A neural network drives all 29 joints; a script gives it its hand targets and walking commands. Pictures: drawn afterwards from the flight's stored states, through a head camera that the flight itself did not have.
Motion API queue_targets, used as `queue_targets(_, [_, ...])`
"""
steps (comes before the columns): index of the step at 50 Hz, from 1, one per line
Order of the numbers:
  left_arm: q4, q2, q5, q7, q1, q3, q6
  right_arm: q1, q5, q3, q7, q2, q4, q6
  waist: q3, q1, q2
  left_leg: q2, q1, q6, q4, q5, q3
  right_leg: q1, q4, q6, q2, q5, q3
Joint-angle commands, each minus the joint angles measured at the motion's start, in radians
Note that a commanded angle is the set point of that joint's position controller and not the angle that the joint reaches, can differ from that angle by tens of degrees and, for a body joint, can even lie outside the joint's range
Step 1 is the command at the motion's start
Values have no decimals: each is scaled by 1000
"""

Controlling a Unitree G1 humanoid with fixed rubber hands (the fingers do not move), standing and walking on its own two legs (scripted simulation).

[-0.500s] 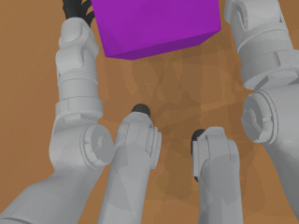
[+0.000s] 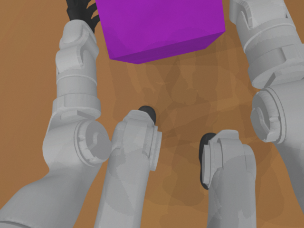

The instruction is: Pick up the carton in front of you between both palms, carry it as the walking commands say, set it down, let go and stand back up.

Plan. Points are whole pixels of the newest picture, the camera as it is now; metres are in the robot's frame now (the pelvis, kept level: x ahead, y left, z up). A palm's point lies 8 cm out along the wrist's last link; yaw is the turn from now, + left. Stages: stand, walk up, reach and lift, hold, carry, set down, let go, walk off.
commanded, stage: set down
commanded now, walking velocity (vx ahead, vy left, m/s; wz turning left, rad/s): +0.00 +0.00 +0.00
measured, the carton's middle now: (160, 8) +0.54 +0.12 -0.27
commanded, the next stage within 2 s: let go in 1.98 s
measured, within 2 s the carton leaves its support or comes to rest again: rests again in 0.04 s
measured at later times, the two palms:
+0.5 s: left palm (80, 21) +0.48 +0.27 -0.18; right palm out of the picture +0.58 -0.03 -0.19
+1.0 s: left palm (71, 21) +0.48 +0.30 -0.20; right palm out of the picture +0.60 -0.07 -0.20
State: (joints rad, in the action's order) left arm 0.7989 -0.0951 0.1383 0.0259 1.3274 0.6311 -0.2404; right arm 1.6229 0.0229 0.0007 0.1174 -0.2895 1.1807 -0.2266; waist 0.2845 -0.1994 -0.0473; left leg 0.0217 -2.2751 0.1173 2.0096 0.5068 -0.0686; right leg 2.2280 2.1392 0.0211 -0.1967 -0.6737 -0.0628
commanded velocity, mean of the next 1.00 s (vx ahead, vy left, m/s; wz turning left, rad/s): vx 0.00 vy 0.00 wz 0.00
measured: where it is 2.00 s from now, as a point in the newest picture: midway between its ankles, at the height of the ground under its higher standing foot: (174, 156)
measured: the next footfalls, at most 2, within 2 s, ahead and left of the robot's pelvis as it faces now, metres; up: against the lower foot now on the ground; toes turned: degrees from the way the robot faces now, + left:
none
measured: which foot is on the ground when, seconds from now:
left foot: down 0.00-1.00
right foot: down 0.00-1.00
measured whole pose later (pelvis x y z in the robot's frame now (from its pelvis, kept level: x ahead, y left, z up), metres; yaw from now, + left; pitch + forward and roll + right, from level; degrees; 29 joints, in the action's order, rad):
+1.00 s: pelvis -0.01 +0.01 -0.02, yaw +1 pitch +38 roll +4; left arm 1.08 -0.28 -0.14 0.10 1.46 0.44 -0.05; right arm 1.73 -0.18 -0.21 0.04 -0.51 1.17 -0.16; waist 0.46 -0.19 0.01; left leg -0.04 -2.27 0.03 2.08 0.48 0.02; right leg 2.22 2.22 0.02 -0.10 -0.67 -0.06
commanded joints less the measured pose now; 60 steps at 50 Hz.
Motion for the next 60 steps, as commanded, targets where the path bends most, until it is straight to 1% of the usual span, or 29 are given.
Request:
queue_targets(1, [-44, 593, -83, -211, 593, -320, 31, 418, -63, -131, -194, 766, -147, 63, -1009, -94, -190, 41, 548, -62, -31, -425, 173, -416, -215, -7, 33, 390, 47])
queue_targets(6, [0, 566, -67, -211, 577, -288, 32, 392, -29, -88, -204, 714, -106, 58, -917, -72, -169, 43, 519, -66, -28, -379, 163, -369, -213, -17, 39, 336, 47])
queue_targets(14, [53, 526, -48, -208, 545, -239, 35, 337, 39, -32, -221, 641, -58, 46, -793, -33, -154, 49, 475, -67, -20, -327, 148, -328, -203, -29, 54, 289, 40])
queue_targets(16, [63, 514, -43, -206, 536, -230, 36, 316, 57, -19, -225, 631, -43, 42, -769, -22, -154, 51, 464, -66, -18, -317, 145, -322, -200, -32, 56, 285, 39])
queue_targets(19, [79, 486, -30, -201, 511, -205, 34, 294, 81, -2, -231, 603, -28, 35, -726, -13, -163, 53, 439, -68, -18, -290, 142, -318, -198, -35, 61, 268, 35])
queue_targets(24, [102, 438, -9, -194, 471, -164, 33, 266, 110, 21, -238, 550, -11, 26, -673, -4, -166, 52, 403, -70, -16, -254, 141, -313, -197, -41, 70, 251, 24])
queue_targets(29, [124, 392, 8, -177, 432, -114, 44, 282, 119, 23, -234, 481, -24, 31, -675, -17, -166, 46, 404, -64, -6, -253, 149, -344, -191, -32, 82, 269, 11])
queue_targets(31, [139, 332, 15, -158, 400, -81, 57, 292, 114, 19, -219, 408, -35, 40, -691, -28, -168, 39, 417, -57, 1, -261, 156, -373, -188, -23, 89, 286, 5])
queue_targets(32, [151, 257, 17, -140, 364, -51, 69, 288, 109, 23, -202, 324, -43, 47, -702, -34, -168, 32, 424, -52, 5, -266, 162, -391, -187, -17, 95, 297, 3])
queue_targets(34, [180, 43, 10, -81, 287, 3, 108, 293, 87, 19, -149, 97, -59, 62, -738, -46, -163, 14, 433, -44, 11, -285, 170, -434, -182, -7, 110, 329, -9])
queue_targets(36, [214, -190, -28, -8, 236, 21, 159, 309, 41, -5, -85, -142, -72, 82, -781, -67, -152, -4, 451, -41, 11, -320, 174, -472, -170, 1, 126, 360, -23])
queue_targets(38, [232, -267, -81, 36, 262, -7, 195, 380, -22, -60, -60, -198, -85, 91, -838, -93, -166, -15, 473, -48, 7, -363, 170, -502, -158, 8, 139, 387, -36])
queue_targets(40, [243, -302, -133, 55, 290, -47, 217, 428, -86, -116, -60, -207, -97, 96, -889, -117, -190, -23, 486, -59, 8, -402, 165, -520, -145, 15, 150, 413, -39])
queue_targets(42, [249, -310, -186, 61, 313, -99, 229, 453, -145, -169, -68, -192, -104, 101, -938, -135, -206, -30, 520, -69, 11, -445, 158, -524, -133, 18, 158, 433, -33])
queue_targets(44, [239, -311, -233, 63, 327, -147, 232, 467, -191, -205, -76, -186, -116, 102, -999, -147, -208, -35, 585, -74, 13, -492, 152, -523, -120, 19, 161, 435, -20])
queue_targets(47, [199, -319, -281, 72, 331, -191, 222, 468, -217, -223, -81, -210, -129, 94, -1095, -155, -199, -36, 700, -78, 3, -545, 144, -523, -110, 13, 162, 402, 8])
queue_targets(49, [156, -324, -302, 85, 321, -207, 207, 461, -212, -216, -79, -239, -136, 83, -1165, -152, -199, -31, 771, -78, -11, -561, 141, -532, -112, 7, 160, 372, 29])
queue_targets(52, [73, -330, -322, 108, 308, -225, 178, 458, -188, -183, -70, -280, -169, 65, -1282, -135, -196, -16, 886, -79, -40, -570, 140, -547, -134, -2, 146, 330, 64])
queue_targets(55, [-27, -338, -335, 135, 308, -245, 137, 461, -172, -140, -58, -311, -229, 37, -1434, -119, -172, 5, 1020, -79, -86, -565, 152, -585, -174, -10, 123, 294, 99])
queue_targets(57, [-50, -321, -330, 148, 293, -254, 105, 445, -162, -109, -56, -324, -223, 14, -1422, -109, -148, 15, 1034, -76, -123, -513, 160, -565, -211, -19, 113, 239, 112])
queue_targets(60, [-37, -258, -309, 153, 267, -262, 72, 396, -140, -65, -73, -317, -147, -5, -1268, -84, -106, 20, 950, -65, -178, -406, 164, -474, -273, -33, 114, 154, 109])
